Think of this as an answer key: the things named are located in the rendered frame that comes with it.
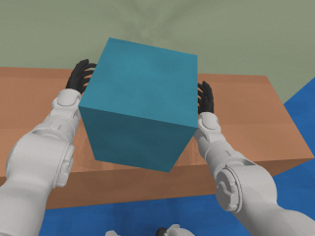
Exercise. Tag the left robot forearm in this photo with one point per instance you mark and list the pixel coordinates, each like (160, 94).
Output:
(61, 123)

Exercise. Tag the right robot upper arm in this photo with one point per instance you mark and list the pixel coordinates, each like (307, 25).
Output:
(250, 194)

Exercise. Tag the carton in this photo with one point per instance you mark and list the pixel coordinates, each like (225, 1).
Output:
(140, 107)

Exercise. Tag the robot right shin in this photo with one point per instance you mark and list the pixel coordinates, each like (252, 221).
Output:
(173, 226)

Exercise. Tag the robot right hand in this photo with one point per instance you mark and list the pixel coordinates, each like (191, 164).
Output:
(206, 101)

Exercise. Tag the pedestal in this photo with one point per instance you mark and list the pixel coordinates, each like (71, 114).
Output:
(251, 116)

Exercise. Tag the left robot upper arm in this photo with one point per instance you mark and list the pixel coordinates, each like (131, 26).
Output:
(39, 165)

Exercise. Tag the robot left hand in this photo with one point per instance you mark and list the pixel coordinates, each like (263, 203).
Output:
(77, 78)

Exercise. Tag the right robot forearm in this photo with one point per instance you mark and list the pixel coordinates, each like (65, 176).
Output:
(214, 148)

